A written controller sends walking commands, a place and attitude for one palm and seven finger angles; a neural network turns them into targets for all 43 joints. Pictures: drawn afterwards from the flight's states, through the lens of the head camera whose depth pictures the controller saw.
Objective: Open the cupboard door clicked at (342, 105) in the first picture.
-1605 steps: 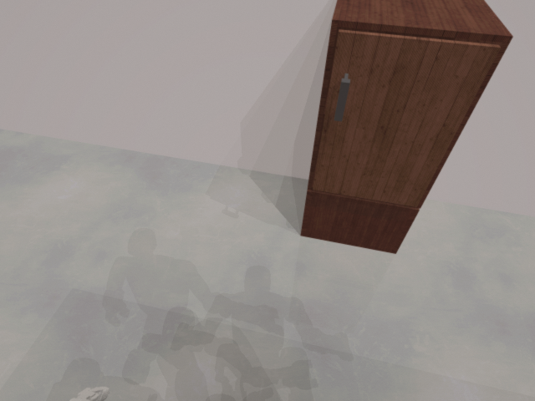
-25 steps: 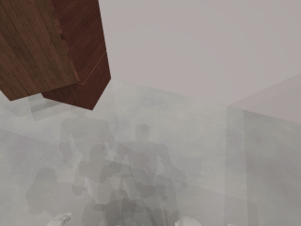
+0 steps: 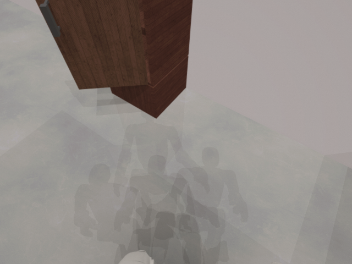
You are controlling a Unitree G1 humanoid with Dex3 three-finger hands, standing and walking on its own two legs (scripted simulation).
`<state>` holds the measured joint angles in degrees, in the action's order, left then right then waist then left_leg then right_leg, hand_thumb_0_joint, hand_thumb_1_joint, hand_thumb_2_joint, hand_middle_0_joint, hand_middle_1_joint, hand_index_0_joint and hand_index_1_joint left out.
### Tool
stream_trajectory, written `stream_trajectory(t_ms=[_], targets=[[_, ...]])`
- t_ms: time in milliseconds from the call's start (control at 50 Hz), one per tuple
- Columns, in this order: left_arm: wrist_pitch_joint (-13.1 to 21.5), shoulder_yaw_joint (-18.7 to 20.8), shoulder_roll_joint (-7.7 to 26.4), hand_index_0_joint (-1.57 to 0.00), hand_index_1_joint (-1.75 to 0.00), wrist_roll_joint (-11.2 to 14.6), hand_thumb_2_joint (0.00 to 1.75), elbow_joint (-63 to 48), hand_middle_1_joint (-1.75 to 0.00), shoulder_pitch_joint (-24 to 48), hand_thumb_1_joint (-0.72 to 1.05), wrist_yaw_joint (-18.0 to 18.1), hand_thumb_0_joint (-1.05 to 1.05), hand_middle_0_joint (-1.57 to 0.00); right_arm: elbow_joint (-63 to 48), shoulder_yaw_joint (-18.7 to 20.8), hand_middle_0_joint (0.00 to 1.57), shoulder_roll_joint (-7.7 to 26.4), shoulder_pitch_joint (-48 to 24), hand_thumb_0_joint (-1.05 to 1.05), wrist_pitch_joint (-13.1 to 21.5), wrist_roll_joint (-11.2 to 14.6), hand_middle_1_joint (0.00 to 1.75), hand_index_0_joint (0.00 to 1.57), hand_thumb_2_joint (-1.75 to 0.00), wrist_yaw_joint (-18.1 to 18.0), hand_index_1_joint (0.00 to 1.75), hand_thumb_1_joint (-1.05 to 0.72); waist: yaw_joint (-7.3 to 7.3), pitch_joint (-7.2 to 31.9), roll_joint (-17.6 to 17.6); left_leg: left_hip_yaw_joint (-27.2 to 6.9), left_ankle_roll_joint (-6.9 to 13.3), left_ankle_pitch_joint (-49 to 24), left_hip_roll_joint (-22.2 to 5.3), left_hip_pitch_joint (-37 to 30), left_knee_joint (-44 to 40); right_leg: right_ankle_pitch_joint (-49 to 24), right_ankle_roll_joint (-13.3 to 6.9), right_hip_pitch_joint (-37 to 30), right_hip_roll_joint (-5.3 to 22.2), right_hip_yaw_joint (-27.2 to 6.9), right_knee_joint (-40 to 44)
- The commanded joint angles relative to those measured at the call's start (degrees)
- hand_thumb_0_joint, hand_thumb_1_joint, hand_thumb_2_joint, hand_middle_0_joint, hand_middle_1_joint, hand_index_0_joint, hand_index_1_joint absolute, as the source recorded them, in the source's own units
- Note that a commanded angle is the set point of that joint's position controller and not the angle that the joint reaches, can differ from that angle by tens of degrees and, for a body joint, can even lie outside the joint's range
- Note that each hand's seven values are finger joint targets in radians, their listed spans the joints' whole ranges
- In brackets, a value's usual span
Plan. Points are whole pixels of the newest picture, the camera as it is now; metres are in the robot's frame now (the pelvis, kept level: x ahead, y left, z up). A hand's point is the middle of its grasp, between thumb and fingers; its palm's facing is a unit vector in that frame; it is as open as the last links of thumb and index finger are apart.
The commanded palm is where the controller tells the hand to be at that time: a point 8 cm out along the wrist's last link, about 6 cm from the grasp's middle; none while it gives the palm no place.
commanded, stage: turn to face it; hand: left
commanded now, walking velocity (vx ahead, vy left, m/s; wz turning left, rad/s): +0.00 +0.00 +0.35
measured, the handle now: (51, 18) +0.96 +0.58 +0.00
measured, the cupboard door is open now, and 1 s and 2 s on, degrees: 42 42 42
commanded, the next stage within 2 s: take the last steps up to it in 0.30 s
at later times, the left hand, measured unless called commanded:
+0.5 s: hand out of the picture +0.06 +0.18 -0.15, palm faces +0.18 -0.95 -0.26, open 7.4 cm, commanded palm none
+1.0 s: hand out of the picture +0.00 +0.25 -0.18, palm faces +0.37 -0.91 -0.19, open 7.4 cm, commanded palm none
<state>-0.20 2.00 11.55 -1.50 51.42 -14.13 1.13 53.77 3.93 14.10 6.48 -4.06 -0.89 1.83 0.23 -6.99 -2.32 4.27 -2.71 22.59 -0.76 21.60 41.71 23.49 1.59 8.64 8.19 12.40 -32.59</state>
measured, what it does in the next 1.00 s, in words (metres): walks ahead, turning left: left foot, then right foot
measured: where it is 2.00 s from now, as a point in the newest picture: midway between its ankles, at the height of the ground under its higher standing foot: (140, 206)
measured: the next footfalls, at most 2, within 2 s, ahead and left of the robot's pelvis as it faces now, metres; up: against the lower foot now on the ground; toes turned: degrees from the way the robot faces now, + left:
left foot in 0.04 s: +0.06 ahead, +0.12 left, +0.00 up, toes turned +5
right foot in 0.42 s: +0.07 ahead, -0.14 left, +0.00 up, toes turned +4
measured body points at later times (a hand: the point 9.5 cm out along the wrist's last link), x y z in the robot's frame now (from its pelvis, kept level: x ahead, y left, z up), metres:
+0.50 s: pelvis +0.03 -0.02 +0.00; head +0.06 -0.04 +0.45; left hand +0.05 +0.23 -0.13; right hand +0.14 -0.25 -0.16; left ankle +0.00 +0.11 -0.69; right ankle +0.03 -0.14 -0.73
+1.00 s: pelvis +0.11 +0.09 +0.00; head +0.14 +0.12 +0.44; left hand -0.01 +0.30 -0.17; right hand +0.29 -0.10 -0.14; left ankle +0.11 +0.18 -0.73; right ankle +0.06 -0.07 -0.65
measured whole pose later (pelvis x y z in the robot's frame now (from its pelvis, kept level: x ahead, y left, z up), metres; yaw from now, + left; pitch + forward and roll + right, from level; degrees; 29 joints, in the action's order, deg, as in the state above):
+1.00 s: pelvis +0.11 +0.09 +0.00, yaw +17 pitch +0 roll +1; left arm -1.0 3.3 11.9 -1.6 63.5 -20.7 0.0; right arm 54.4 1.7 9.8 8.1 2.3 -1.6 0.5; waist 2.9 -3.8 -3.3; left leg 7.9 3.4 16.1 0.4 17.9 33.6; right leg 25.9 0.4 21.6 8.5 3.5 -66.8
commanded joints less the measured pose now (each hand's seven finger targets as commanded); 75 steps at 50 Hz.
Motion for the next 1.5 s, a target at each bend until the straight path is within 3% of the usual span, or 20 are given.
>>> stream_trajectory(t_ms=[0,20,40,140,340,360,400,420,500,680,800,840,860,900,980,1300,1360,1400,1420,1480], targets=[[0.59,3.47,10.55,-0.20,-0.30,1.16,0.90,-3.91,-0.30,-0.94,0.90,-0.02,0.00,-0.20,-3.06,2.01,0.20,9.77,8.60,0.00,3.12,-0.49,0.30,0.20,-0.90,-0.89,0.30,-0.90,-5.09,15.99,5.55,-9.01,6.36,-29.01,-7.73,-24.08,-15.85,-28.75,0.55,9.89,5.07,-1.37,-18.72],[0.28,1.98,6.21,-0.20,-0.30,1.58,0.90,-6.18,-0.30,1.54,0.90,-0.18,0.00,-0.20,-2.54,3.29,0.20,15.33,13.15,0.00,3.25,-0.39,0.30,0.20,-0.90,-1.53,0.30,-0.90,-6.98,17.73,20.21,-29.06,15.99,-56.74,-22.76,-28.37,-17.68,14.32,3.48,22.50,-2.40,-4.03,-31.65],[-0.78,2.14,7.93,-0.20,-0.30,1.20,0.90,-6.51,-0.30,3.48,0.90,0.48,0.00,-0.20,-1.64,2.79,0.20,15.23,13.61,0.00,2.74,-0.01,0.30,0.20,-0.90,-2.06,0.30,-0.90,-6.38,18.21,12.50,-25.83,18.85,-56.24,-24.32,-25.65,-16.58,15.87,2.10,21.94,-1.26,-11.95,-34.75],[-2.15,2.53,6.81,-0.20,-0.30,0.55,0.90,-2.09,-0.30,1.40,0.90,-0.43,0.00,-0.20,-4.34,0.68,0.20,8.75,1.93,0.00,3.38,-0.54,0.30,0.20,-0.90,-3.33,0.30,-0.90,-0.64,7.36,11.65,-14.99,12.69,-30.92,-13.55,-9.63,-22.04,2.47,2.24,19.18,-1.92,-12.04,-32.56],[-0.77,2.01,5.45,-0.20,-0.30,0.88,0.90,-0.32,-0.30,-2.73,0.90,-0.47,0.00,-0.20,-3.46,0.98,0.20,8.53,0.85,0.00,2.79,-0.29,0.30,0.20,-0.90,-2.78,0.30,-0.90,1.52,9.02,9.99,-15.56,10.04,-22.04,-9.98,-4.38,-17.55,-6.98,1.74,1.79,-6.74,-7.96,-0.33],[-0.17,2.31,6.60,-0.20,-0.30,0.72,0.90,0.23,-0.30,-4.76,0.90,-0.22,0.00,-0.20,-3.53,0.87,0.20,7.21,0.46,0.00,2.82,0.08,0.30,0.20,-0.90,-2.62,0.30,-0.90,2.61,9.18,6.57,-13.90,7.61,-17.84,-7.16,-1.90,-13.87,-11.89,1.38,-2.70,-5.14,-9.51,7.21],[1.10,3.47,14.48,-0.20,-0.30,-0.13,0.90,0.14,-0.30,-5.84,0.90,0.27,0.00,-0.20,-5.17,0.10,0.20,1.99,0.73,0.00,2.48,0.64,0.30,0.20,-0.90,-2.09,0.30,-0.90,3.08,7.89,-14.91,-4.40,1.32,10.67,3.82,8.08,6.68,-15.15,-7.71,-3.76,16.68,-33.42,19.31],[1.11,3.16,14.68,-0.20,-0.30,0.00,0.90,-0.53,-0.30,-5.32,0.90,0.18,0.00,-0.20,-5.24,0.60,0.20,4.14,0.15,0.00,2.01,0.19,0.30,0.20,-0.90,-1.72,0.30,-0.90,3.66,6.76,-10.77,-7.68,1.90,12.34,1.90,8.59,16.24,-7.16,-11.00,1.08,18.96,-33.97,21.02],[2.32,2.54,8.36,-0.20,-0.30,0.44,0.90,-0.44,-0.30,-1.81,0.90,0.10,0.00,-0.20,-1.98,1.06,0.20,4.08,1.62,0.00,2.23,-0.54,0.30,0.20,-0.90,-0.46,0.30,-0.90,1.07,3.34,-10.09,-7.28,0.80,-2.86,-1.87,15.09,26.01,-9.44,-6.90,-2.20,11.03,-20.88,20.33],[4.05,3.05,8.23,-0.20,-0.30,-0.24,0.90,6.69,-0.30,-12.53,0.90,-0.08,0.00,-0.20,-2.95,-0.31,0.20,-0.23,-5.23,0.00,3.21,-0.04,0.30,0.20,-0.90,0.83,0.30,-0.90,4.67,3.47,-7.73,-1.10,-0.20,-3.91,-2.47,15.77,7.56,-23.84,-7.83,-12.29,13.71,-13.44,18.89],[3.40,3.57,10.33,-0.20,-0.30,-0.41,0.90,7.33,-0.30,-7.62,0.90,-0.46,0.00,-0.20,-2.06,-0.74,0.20,0.37,-0.59,0.00,4.28,0.12,0.30,0.20,-0.90,1.20,0.30,-0.90,0.72,2.30,-9.92,2.85,2.24,-5.37,-0.35,-3.01,-7.27,-16.99,-5.56,0.24,13.23,-7.99,15.06],[2.99,3.23,8.74,-0.20,-0.30,-0.08,0.90,6.96,-0.30,-6.14,0.90,-1.00,0.00,-0.20,2.09,0.37,0.20,5.04,12.52,0.00,5.12,-0.24,0.30,0.20,-0.90,0.09,0.30,-0.90,-5.37,7.69,1.05,3.40,3.31,-5.65,0.31,-23.17,-14.61,-16.89,-2.94,9.31,7.76,-2.40,-2.16],[2.60,2.55,4.60,-0.20,-0.30,0.59,0.90,5.48,-0.30,-6.79,0.90,-1.49,0.00,-0.20,3.89,2.38,0.20,12.15,20.95,0.00,5.73,-1.13,0.30,0.20,-0.90,-0.78,0.30,-0.90,-8.35,12.30,20.37,-19.29,8.37,-1.05,-14.61,-31.94,-19.79,5.49,0.42,22.42,-1.50,1.69,-21.92],[2.25,1.83,3.28,-0.20,-0.30,0.61,0.90,1.72,-0.30,0.03,0.90,-1.02,0.00,-0.20,4.22,2.24,0.20,13.20,21.86,0.00,4.94,-0.66,0.30,0.20,-0.90,-2.62,0.30,-0.90,-7.62,8.55,15.03,-27.94,14.40,2.05,-21.87,-25.77,-29.86,10.22,-1.58,32.40,-1.56,-9.64,-40.51],[1.51,1.76,2.53,-0.20,-0.30,-0.22,0.90,6.45,-0.30,-4.29,0.90,-1.80,0.00,-0.20,1.36,-0.86,0.20,3.87,10.62,0.00,7.11,-0.44,0.30,0.20,-0.90,-3.04,0.30,-0.90,-0.29,4.78,8.23,-13.81,11.39,-9.14,-14.46,-11.54,-30.83,-4.91,-1.58,25.51,1.49,-11.15,-39.33],[1.62,0.88,1.24,-0.20,-0.30,0.15,0.90,-0.64,-0.30,12.32,0.90,-2.21,0.00,-0.20,9.34,-1.69,0.20,2.23,22.30,0.00,8.10,-1.03,0.30,0.20,-0.90,-3.25,0.30,-0.90,-2.07,-0.11,5.72,-4.27,12.58,-35.35,-13.81,-20.44,-27.35,-9.37,-3.23,20.00,-4.12,-6.33,-6.47],[2.50,1.83,3.37,-0.20,-0.30,0.13,0.90,2.79,-0.30,0.42,0.90,-2.06,0.00,-0.20,9.94,-1.77,0.20,2.98,21.28,0.00,7.96,-0.34,0.30,0.20,-0.90,-3.34,0.30,-0.90,3.60,5.86,3.06,-0.96,9.09,-42.13,-9.66,-15.41,-12.02,-13.82,-5.06,-0.54,-6.97,-5.31,2.20],[3.35,4.48,12.55,-0.20,-0.30,0.06,0.90,7.11,-0.30,-15.46,0.90,-1.09,0.00,-0.20,7.29,-1.66,0.20,0.31,21.15,0.00,8.44,0.86,0.30,0.20,-0.90,-2.79,0.30,-0.90,8.06,15.75,-13.44,4.27,3.71,3.18,2.59,10.32,18.22,-21.67,-15.79,-27.49,16.78,-38.06,10.90],[3.23,4.42,12.97,-0.20,-0.30,1.12,0.90,6.80,-0.30,-14.53,0.90,-0.66,0.00,-0.20,6.61,-1.15,0.20,2.55,17.52,0.00,7.82,0.57,0.30,0.20,-0.90,-2.72,0.30,-0.90,7.67,12.71,-7.30,-2.64,3.97,10.68,0.10,13.12,28.59,-18.76,-18.50,-20.46,20.70,-41.67,16.31],[3.37,2.50,5.56,-0.20,-0.30,1.06,0.90,4.03,-0.30,-2.12,0.90,-0.03,0.00,-0.20,6.28,-1.07,0.20,-1.58,13.04,0.00,6.39,-0.06,0.30,0.20,-0.90,-2.22,0.30,-0.90,1.70,2.06,-1.59,-5.83,3.09,-1.20,-5.62,11.57,25.54,-15.20,-12.83,-0.16,13.24,-25.38,20.61]])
